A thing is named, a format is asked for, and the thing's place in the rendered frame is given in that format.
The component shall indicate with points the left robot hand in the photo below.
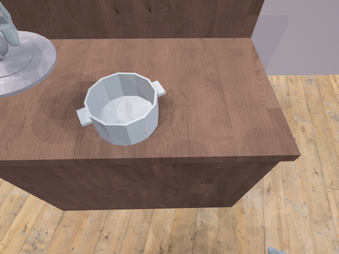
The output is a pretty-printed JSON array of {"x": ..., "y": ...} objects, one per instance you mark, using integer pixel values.
[{"x": 8, "y": 30}]

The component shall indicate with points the table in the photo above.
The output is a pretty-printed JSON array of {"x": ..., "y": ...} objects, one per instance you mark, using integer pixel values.
[{"x": 220, "y": 126}]

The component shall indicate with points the pot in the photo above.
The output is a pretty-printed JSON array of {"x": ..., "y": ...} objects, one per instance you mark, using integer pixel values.
[{"x": 123, "y": 108}]

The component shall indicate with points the lid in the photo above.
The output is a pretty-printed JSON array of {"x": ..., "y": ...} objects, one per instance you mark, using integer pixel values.
[{"x": 26, "y": 65}]

